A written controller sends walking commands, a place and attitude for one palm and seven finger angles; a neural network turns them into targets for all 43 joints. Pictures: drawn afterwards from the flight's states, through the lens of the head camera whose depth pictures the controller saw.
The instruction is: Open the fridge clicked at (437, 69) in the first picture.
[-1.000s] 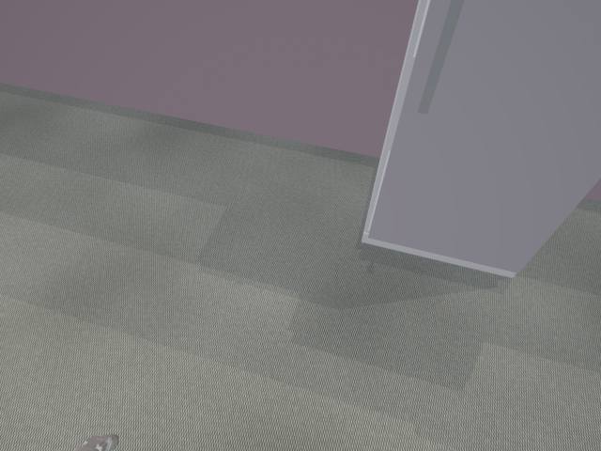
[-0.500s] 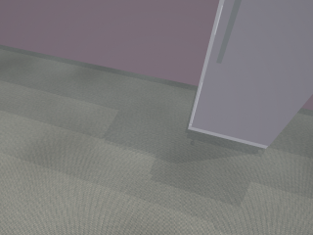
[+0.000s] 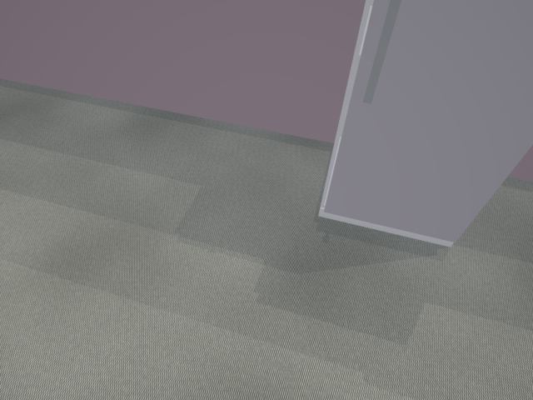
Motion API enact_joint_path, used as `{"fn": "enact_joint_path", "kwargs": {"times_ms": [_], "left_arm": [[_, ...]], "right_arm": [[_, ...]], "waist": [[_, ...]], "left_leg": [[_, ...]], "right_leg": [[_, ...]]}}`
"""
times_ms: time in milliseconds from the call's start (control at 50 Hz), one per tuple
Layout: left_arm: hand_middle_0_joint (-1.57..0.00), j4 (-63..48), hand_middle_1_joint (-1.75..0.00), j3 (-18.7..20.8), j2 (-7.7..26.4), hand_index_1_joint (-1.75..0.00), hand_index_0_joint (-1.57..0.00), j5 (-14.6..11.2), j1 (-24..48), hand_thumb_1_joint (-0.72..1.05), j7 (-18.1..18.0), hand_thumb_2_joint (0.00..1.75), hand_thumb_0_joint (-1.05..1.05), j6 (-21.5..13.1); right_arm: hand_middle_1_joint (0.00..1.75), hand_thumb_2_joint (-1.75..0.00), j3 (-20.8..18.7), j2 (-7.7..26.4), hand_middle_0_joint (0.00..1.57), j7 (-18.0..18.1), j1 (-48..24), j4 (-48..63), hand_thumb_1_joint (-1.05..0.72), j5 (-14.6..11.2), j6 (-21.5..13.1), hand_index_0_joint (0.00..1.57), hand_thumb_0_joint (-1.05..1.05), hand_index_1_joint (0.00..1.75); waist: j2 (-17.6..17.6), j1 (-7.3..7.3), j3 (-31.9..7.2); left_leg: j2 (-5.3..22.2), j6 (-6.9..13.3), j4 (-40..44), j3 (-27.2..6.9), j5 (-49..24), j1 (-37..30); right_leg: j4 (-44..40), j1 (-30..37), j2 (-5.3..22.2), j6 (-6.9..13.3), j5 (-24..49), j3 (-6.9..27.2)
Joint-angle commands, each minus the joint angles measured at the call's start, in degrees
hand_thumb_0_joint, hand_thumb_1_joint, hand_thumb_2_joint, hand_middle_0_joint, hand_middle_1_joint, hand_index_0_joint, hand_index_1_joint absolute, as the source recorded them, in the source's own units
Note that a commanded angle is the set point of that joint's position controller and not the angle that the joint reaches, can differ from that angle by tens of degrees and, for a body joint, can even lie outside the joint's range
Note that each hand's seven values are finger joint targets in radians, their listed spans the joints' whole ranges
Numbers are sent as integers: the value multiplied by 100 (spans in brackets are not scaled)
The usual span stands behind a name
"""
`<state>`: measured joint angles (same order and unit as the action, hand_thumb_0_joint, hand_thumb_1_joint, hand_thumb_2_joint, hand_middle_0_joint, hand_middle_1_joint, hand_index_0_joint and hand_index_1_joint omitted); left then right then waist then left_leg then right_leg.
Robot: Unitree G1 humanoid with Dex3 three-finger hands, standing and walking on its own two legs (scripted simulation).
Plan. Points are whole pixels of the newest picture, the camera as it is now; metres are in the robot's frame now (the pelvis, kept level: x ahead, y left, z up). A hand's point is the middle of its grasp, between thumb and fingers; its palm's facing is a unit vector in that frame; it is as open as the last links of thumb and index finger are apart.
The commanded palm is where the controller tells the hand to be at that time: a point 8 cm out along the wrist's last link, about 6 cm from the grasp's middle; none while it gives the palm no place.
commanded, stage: look at it before walking up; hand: left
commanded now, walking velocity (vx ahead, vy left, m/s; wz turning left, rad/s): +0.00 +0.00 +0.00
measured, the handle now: (389, 18) +1.00 -0.27 +0.18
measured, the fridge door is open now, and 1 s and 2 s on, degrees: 0 0 0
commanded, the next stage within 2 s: walk to a spot facing it in 0.54 s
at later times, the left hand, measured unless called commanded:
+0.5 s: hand out of the picture +0.07 +0.24 -0.16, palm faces -0.03 -0.94 -0.33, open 7.4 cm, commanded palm none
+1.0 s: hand out of the picture +0.08 +0.19 -0.18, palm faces -0.12 -0.95 -0.27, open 7.4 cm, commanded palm none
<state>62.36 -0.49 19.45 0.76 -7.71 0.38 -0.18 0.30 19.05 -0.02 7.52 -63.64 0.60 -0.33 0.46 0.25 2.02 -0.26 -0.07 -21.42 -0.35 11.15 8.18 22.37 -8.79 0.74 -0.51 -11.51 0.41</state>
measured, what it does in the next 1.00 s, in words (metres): stands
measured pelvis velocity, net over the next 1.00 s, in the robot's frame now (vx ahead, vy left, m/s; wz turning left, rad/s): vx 0.00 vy -0.02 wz -0.16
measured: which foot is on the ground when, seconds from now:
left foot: down 0.00-1.00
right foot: down 0.00-1.00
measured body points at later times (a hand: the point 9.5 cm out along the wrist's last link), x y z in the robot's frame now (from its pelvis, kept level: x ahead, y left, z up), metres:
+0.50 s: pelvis +0.01 +0.00 +0.00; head +0.02 +0.00 +0.45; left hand +0.08 +0.29 -0.13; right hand +0.09 -0.30 -0.13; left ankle +0.01 +0.12 -0.75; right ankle +0.01 -0.12 -0.75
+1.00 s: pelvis +0.00 -0.02 -0.02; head +0.03 -0.04 +0.43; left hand +0.09 +0.24 -0.16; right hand +0.05 -0.28 -0.17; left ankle +0.01 +0.12 -0.75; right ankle -0.01 -0.11 -0.74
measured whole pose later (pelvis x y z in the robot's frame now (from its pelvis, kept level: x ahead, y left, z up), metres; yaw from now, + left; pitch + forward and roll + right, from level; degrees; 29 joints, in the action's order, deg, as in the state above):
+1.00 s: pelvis +0.00 -0.02 -0.02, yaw -9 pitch -2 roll +2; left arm 54.9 2.0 14.2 1.1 -11.9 1.0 3.5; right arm -1.5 13.1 1.2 8.3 -55.7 1.2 1.6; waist 0.2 1.8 5.7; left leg 3.8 -1.6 -33.6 7.7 18.9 12.4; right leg 41.3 -18.4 0.0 -0.7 -22.3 -0.2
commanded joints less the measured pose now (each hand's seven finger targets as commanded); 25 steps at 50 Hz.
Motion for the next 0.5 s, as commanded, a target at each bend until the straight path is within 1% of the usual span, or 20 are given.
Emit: {"fn": "enact_joint_path", "kwargs": {"times_ms": [0,60,100,180,240,260,300,380,400,420,440,480], "left_arm": [[-20,-393,-30,239,1182,-30,-20,-10,238,90,-100,90,0,-130],[-20,-384,-30,242,1185,-30,-20,-11,250,90,-101,90,0,-142],[-20,-393,-30,241,1183,-30,-20,-13,244,90,-106,90,0,-143],[-20,-391,-30,246,1183,-30,-20,-9,229,90,-107,90,0,-145],[-20,-383,-30,245,1178,-30,-20,-11,230,90,-100,90,0,-142],[-20,-382,-30,239,1184,-30,-20,-12,242,90,-100,90,0,-139],[-20,-383,-30,242,1195,-30,-20,-4,246,90,-98,90,0,-136],[-20,-375,-30,242,1182,-30,-20,-9,214,90,-98,90,0,-140],[-20,-378,-30,244,1193,-30,-20,-5,236,90,-97,90,0,-140],[-20,-370,-30,236,1187,-30,-20,-11,208,90,-96,90,0,-144],[-20,-371,-30,239,1193,-30,-20,-11,232,90,-97,90,0,-143],[-20,-374,-30,239,1194,-30,-20,-11,214,90,-101,90,0,-151]], "right_arm": [[30,-90,-243,1198,20,58,-331,369,-90,-12,-165,20,0,30],[30,-90,-242,1199,20,60,-325,360,-90,-13,-167,20,0,30],[30,-90,-242,1191,20,59,-335,359,-90,-11,-163,20,0,30],[30,-90,-246,1196,20,59,-346,374,-90,-16,-158,20,0,30],[30,-90,-245,1196,20,60,-360,359,-90,-12,-164,20,0,30],[30,-90,-239,1199,20,60,-380,355,-90,-13,-156,20,0,30],[30,-90,-234,1189,20,56,-361,355,-90,-18,-151,20,0,30],[30,-90,-230,1211,20,59,-376,365,-90,-17,-155,20,0,30],[30,-90,-232,1200,20,59,-370,366,-90,-19,-157,20,0,30],[30,-90,-234,1212,20,60,-383,354,-90,-17,-161,20,0,30],[30,-90,-231,1213,20,61,-383,364,-90,-18,-163,20,0,30],[30,-90,-229,1218,20,63,-363,363,-90,-24,-160,20,0,30]], "waist": [[-22,-9,-281],[13,-15,-326],[-54,-14,-313],[-48,-12,-336],[-62,-7,-347],[-58,-9,-263],[-33,-13,-247],[-97,0,-325],[-19,-13,-325],[-84,-6,-399],[-80,-14,-375],[-29,-13,-445]], "left_leg": [[665,180,389,-610,-404,33],[667,166,367,-583,-514,-13],[668,163,365,-597,-562,-21],[671,160,357,-600,-596,-43],[676,157,383,-586,-562,-54],[673,155,400,-585,-509,-38],[672,154,411,-586,-436,11],[682,160,392,-595,-580,-67],[687,160,400,-593,-592,-54],[682,157,381,-585,-644,-119],[686,155,389,-590,-694,-118],[694,153,359,-587,-806,-151]], "right_leg": [[-442,-61,627,231,181,584],[-439,-27,637,234,330,595],[-426,-27,627,237,380,590],[-444,-3,626,235,426,576],[-446,2,629,225,389,560],[-477,-50,623,227,333,582],[-500,-39,631,226,244,583],[-482,4,626,225,401,561],[-477,27,632,222,419,556],[-470,43,636,225,478,573],[-453,51,633,223,544,553],[-433,109,628,230,694,550]]}}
